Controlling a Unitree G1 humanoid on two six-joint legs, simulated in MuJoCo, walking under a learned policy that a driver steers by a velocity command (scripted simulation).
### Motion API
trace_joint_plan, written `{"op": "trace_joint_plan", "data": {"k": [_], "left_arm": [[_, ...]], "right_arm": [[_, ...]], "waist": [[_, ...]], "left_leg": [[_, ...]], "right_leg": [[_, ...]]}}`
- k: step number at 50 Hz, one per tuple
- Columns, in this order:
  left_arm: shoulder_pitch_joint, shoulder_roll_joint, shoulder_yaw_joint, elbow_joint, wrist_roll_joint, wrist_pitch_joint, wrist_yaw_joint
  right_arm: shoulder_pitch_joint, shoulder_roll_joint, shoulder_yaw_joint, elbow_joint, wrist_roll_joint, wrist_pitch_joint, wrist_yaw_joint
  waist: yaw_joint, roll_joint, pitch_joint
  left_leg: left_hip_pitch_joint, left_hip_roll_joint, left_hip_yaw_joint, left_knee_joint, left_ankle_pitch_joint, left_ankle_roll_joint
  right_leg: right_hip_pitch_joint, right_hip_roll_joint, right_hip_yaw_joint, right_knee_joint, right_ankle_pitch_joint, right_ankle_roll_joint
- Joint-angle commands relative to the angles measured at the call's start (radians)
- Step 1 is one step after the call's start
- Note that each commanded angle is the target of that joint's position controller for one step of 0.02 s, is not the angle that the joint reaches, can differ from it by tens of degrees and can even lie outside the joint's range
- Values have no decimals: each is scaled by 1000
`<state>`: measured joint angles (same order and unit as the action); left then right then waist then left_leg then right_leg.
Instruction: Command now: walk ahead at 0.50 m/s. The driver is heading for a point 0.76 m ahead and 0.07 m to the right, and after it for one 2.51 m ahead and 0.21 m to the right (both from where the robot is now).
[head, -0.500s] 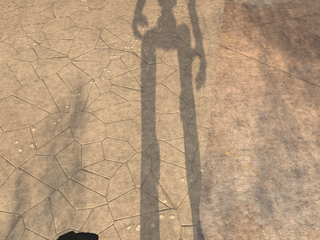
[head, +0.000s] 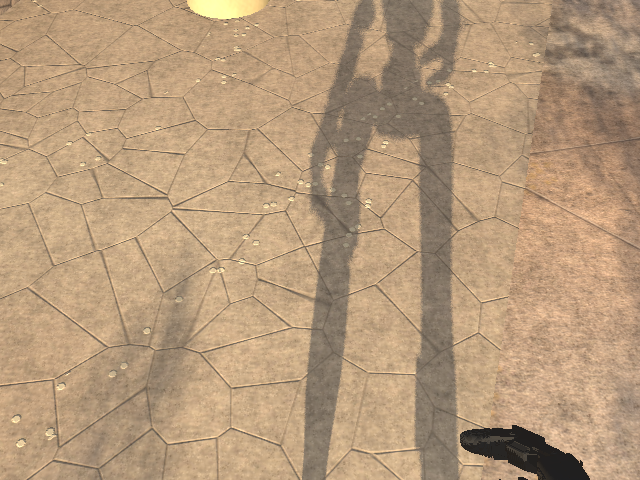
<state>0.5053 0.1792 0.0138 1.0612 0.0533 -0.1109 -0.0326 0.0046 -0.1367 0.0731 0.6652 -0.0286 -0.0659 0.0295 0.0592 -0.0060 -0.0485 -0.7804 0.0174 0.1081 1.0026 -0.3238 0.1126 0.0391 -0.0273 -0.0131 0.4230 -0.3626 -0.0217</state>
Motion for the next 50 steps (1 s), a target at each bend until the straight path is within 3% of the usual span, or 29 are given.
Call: {"op": "trace_joint_plan", "data": {"k": [1, 2, 3, 4, 5, 6, 8, 11, 13, 16, 18, 20, 22, 23, 24, 25, 26, 27, 28, 30, 33, 36, 38, 42, 45, 47, 48, 49, 50], "left_arm": [[80, 77, 12, -46, -66, -33, -17], [-21, 145, 32, -94, -107, -42, -16], [-142, 114, 24, -151, -117, -34, -6], [-228, 94, 14, -199, -104, -18, 15], [-252, 105, 25, -219, -95, 1, 29], [-227, 91, 26, -233, -94, 20, 32], [-182, 66, 19, -238, -90, 42, 37], [-285, 86, 19, -282, -60, 35, 28], [-389, 46, -2, -314, -58, 23, 16], [-501, 77, 0, -355, -73, 15, 3], [-534, 117, 10, -369, -72, 13, -1], [-510, 145, 24, -367, -66, 8, -3], [-275, 213, 65, -299, -60, 5, 7], [-85, 302, 93, -264, -58, 9, 17], [-35, 361, 104, -249, -47, 12, 10], [-52, 259, 80, -257, -57, 8, 7], [-130, 216, 67, -273, -64, 4, 10], [-205, 202, 59, -287, -59, 3, 8], [-250, 174, 51, -292, -52, 2, 4], [-270, 128, 37, -283, -41, -4, -6], [-233, 168, 48, -255, -50, -10, 0], [-192, 187, 51, -235, -52, 2, 17], [-169, 200, 53, -225, -57, 6, 22], [-107, 228, 60, -188, -70, 14, 22], [-103, 230, 65, -163, -71, 33, 29], [-149, 244, 70, -164, -66, 47, 39], [-160, 234, 65, -172, -60, 52, 44], [-155, 200, 51, -202, -39, 51, 51], [9, 78, 15, -184, -31, 39, 42]], "right_arm": [[555, -409, -156, 102, 51, 1, -32], [467, -344, -126, 100, 58, -17, -34], [354, -260, -111, 107, 62, -30, -30], [299, -190, -95, 124, 57, -44, -17], [255, -129, -84, 153, 41, -54, -4], [228, -79, -74, 175, 25, -59, 5], [234, -90, -85, 210, 33, -59, 3], [278, -131, -98, 240, 37, -67, -24], [288, -172, -110, 239, 56, -58, -44], [341, -279, -141, 244, 71, -56, -55], [358, -286, -151, 251, 73, -46, -50], [363, -288, -155, 263, 67, -35, -45], [347, -267, -146, 258, 57, -26, -44], [346, -224, -125, 228, 31, -30, -44], [490, -103, -89, 226, 44, -53, -28], [434, -213, -113, 241, 64, -71, -24], [314, -259, -124, 201, 77, -82, -22], [245, -247, -120, 181, 66, -83, -30], [215, -238, -123, 172, 49, -79, -35], [246, -213, -125, 169, 48, -52, -33], [194, -183, -119, 144, 42, -28, -35], [89, -166, -113, 110, 31, -27, -30], [18, -152, -106, 94, 36, -30, -24], [-107, -162, -104, 61, 50, -36, -9], [-121, -186, -111, 43, 50, -44, 8], [-2, -228, -133, 78, 32, -53, 10], [130, -268, -151, 125, 21, -57, 6], [272, -333, -166, 161, 0, -60, -1], [317, -373, -165, 171, -14, -46, -6]], "waist": [[-267, 266, -425], [-219, 153, -282], [-171, 104, -94], [-135, 19, -1], [-85, -22, 47], [-36, 23, 55], [1, 84, 72], [-7, 31, 73], [-35, 22, 39], [-80, 71, 25], [-97, 64, 59], [-79, 73, 56], [28, 69, -69], [92, -54, -206], [20, -318, -350], [48, -201, -323], [45, -131, -189], [14, -26, -128], [-18, 0, -74], [-73, -44, -48], [-84, -34, 8], [-61, -34, 41], [-37, -46, 53], [13, -60, 89], [-3, -76, 106], [-74, -98, 29], [-126, -84, -57], [-157, 4, -204], [-97, 279, -348]], "left_leg": [[1038, 393, -1003, -581, 390, 377], [940, 380, -1035, -645, 173, 313], [756, 361, -872, -641, 93, 235], [614, 329, -713, -647, 113, 184], [472, 283, -566, -670, 167, 148], [387, 236, -447, -694, 141, 122], [376, 184, -302, -785, 174, 126], [450, 137, -168, -826, 326, 119], [448, 91, -80, -831, 327, 89], [599, 176, -135, -833, 284, 88], [679, 222, -158, -799, 295, 76], [734, 230, -156, -713, 439, 51], [687, 158, -96, -426, 652, 10], [484, 94, -44, -100, 395, -26], [103, -77, -116, 236, -165, -80], [-5, -30, -243, 354, -204, -61], [-53, 14, -231, 364, -111, -47], [-18, 64, -201, 337, -26, -51], [20, 92, -193, 282, 22, -57], [103, 122, -196, 223, 61, -60], [52, 134, -177, 123, 123, -83], [27, 127, -154, -74, 276, -102], [78, 105, -129, -220, 369, -101], [110, 67, -99, -399, 397, -94], [127, 52, -112, -492, 326, -61], [304, 0, -81, -550, 340, -34], [486, -11, -69, -563, 458, -13], [779, 135, -197, -462, 859, 29], [1151, 399, -542, -441, 1176, 221]], "right_leg": [[-602, 167, 119, 1014, 2, 19], [-769, 130, 251, 1193, -35, 5], [-850, 81, 189, 1206, -12, -15], [-858, 30, 132, 1174, 22, -33], [-794, -11, 116, 1124, 51, -48], [-731, -32, 115, 1085, 60, -65], [-711, -36, 84, 943, 63, -70], [-739, -60, 44, 668, 242, -54], [-608, -36, -11, 355, 343, -27], [-580, -17, -6, 184, 387, 5], [-606, -22, 3, 113, 387, -15], [-550, 0, -21, 65, 340, -48], [-243, 31, -45, 65, 316, -100], [45, -165, 184, 83, 348, -160], [371, -366, 701, -61, 103, -344], [356, -350, 749, -121, 7, -322], [227, -320, 591, -132, 76, -279], [91, -292, 478, -151, 219, -261], [-26, -255, 394, -176, 327, -252], [-135, -209, 297, -226, 403, -241], [-185, -199, 209, -272, 474, -242], [-189, -172, 130, -287, 505, -218], [-196, -149, 85, -293, 488, -195], [-105, -172, 80, -272, 405, -183], [3, -214, 97, -204, 484, -157], [29, -179, 68, -51, 755, -108], [-3, -122, 39, 101, 818, -72], [-174, -56, 1, 340, 558, -25], [-545, 100, 4, 726, -190, 52]]}}
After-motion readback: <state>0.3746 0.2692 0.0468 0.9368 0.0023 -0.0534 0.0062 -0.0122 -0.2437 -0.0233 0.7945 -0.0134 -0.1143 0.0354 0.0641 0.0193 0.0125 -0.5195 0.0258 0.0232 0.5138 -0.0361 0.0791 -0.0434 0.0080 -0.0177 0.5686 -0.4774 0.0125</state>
